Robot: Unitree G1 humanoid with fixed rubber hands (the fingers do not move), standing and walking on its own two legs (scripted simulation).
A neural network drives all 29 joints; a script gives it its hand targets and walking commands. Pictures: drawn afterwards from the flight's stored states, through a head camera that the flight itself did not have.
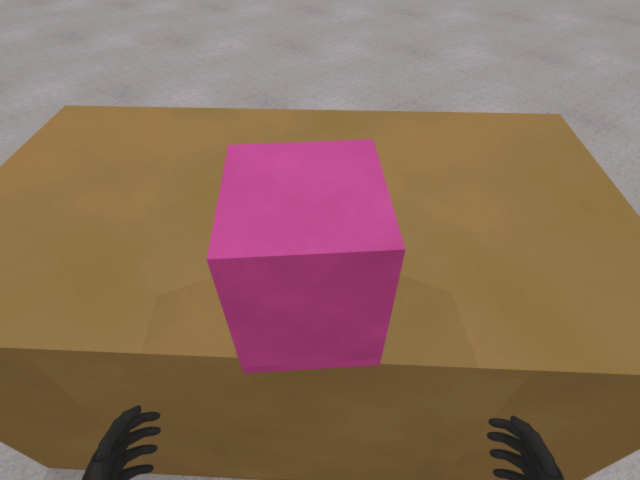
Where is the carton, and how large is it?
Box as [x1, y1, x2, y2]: [207, 139, 405, 372]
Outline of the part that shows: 372,139 228,145 207,254 207,261 243,372 379,364 405,249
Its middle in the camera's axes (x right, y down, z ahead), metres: -0.02 +0.03 +0.55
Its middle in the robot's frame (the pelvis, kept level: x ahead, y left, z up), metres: +0.41 +0.07 +0.06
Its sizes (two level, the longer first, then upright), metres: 0.210 0.200 0.250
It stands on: a pedestal, 0.72 m high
